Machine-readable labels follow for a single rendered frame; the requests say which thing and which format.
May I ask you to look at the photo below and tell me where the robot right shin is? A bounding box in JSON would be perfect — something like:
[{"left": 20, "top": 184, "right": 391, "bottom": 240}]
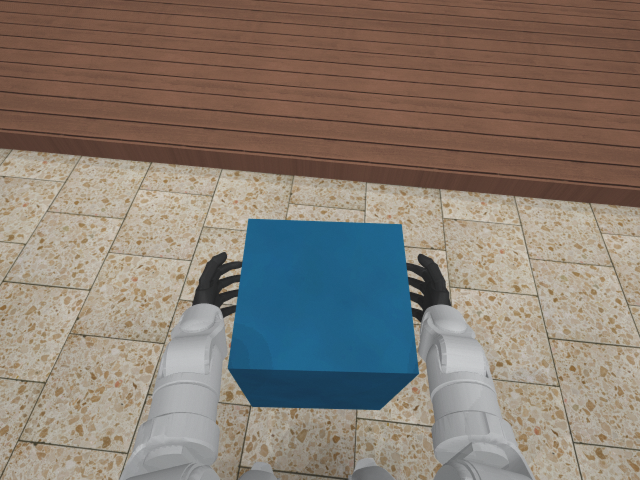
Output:
[{"left": 353, "top": 458, "right": 377, "bottom": 473}]

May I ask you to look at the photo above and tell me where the robot shin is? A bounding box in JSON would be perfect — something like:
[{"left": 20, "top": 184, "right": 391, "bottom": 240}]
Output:
[
  {"left": 251, "top": 462, "right": 274, "bottom": 475},
  {"left": 353, "top": 458, "right": 377, "bottom": 473}
]

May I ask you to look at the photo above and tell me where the carton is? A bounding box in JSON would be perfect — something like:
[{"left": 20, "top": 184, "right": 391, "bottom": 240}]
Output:
[{"left": 228, "top": 219, "right": 419, "bottom": 410}]

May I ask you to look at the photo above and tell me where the right robot hand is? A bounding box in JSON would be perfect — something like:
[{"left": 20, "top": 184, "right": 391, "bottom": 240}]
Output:
[{"left": 406, "top": 254, "right": 452, "bottom": 322}]

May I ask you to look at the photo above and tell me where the left robot forearm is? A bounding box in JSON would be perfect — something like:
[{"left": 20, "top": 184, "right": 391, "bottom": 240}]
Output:
[{"left": 119, "top": 303, "right": 228, "bottom": 480}]

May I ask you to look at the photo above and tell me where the right robot upper arm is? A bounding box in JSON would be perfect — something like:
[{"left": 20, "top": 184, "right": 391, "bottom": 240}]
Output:
[{"left": 434, "top": 459, "right": 532, "bottom": 480}]

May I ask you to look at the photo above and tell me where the left robot hand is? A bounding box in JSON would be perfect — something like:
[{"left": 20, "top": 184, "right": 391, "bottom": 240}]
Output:
[{"left": 192, "top": 252, "right": 242, "bottom": 318}]

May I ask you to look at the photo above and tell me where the robot left shin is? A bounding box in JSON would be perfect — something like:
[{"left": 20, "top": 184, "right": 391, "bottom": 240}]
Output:
[{"left": 251, "top": 462, "right": 274, "bottom": 475}]

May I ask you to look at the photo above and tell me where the right robot forearm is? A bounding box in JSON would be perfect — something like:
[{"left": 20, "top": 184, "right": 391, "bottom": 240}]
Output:
[{"left": 418, "top": 305, "right": 536, "bottom": 480}]

